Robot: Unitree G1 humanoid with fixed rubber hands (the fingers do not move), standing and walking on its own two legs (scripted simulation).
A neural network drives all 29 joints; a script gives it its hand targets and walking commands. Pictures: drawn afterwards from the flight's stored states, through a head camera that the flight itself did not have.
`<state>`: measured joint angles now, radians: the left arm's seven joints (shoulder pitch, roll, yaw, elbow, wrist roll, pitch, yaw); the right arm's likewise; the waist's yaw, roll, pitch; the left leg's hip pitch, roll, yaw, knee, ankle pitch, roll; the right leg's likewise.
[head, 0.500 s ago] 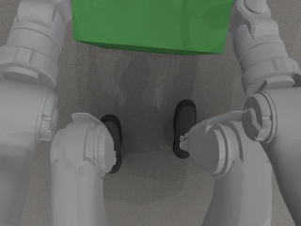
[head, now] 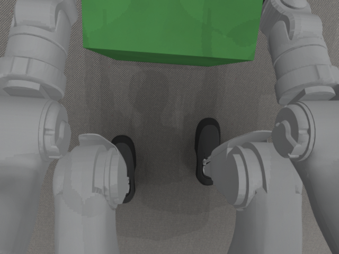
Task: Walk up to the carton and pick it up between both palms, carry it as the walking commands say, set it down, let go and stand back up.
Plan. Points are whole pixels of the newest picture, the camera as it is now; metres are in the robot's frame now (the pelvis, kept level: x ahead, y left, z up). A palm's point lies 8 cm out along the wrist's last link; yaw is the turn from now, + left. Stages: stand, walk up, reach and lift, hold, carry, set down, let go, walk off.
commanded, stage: reach and lift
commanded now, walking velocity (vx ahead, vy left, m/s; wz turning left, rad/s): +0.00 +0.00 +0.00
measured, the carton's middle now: out of the picture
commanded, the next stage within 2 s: none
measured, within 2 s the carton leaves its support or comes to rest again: leaves its support in 0.12 s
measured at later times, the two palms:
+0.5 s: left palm out of the picture +0.57 +0.14 -0.08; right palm out of the picture +0.54 -0.20 -0.09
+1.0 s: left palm out of the picture +0.56 +0.14 -0.02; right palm out of the picture +0.53 -0.20 -0.02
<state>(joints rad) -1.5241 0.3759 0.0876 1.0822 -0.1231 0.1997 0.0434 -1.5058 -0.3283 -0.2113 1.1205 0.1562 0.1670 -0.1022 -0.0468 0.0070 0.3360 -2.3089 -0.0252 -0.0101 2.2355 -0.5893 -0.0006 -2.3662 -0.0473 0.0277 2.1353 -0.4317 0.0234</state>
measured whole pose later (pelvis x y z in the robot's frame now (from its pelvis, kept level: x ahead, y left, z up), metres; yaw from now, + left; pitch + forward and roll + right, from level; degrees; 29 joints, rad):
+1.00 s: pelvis +0.01 -0.01 +0.08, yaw +1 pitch +48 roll +0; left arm -1.27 0.21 0.31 0.79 0.09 0.37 0.01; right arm -1.17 -0.12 -0.46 0.67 -0.09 0.39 -0.08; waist -0.04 0.02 -0.03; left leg -2.21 -0.03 -0.03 1.95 -0.57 -0.02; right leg -2.27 -0.02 0.03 1.87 -0.44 0.03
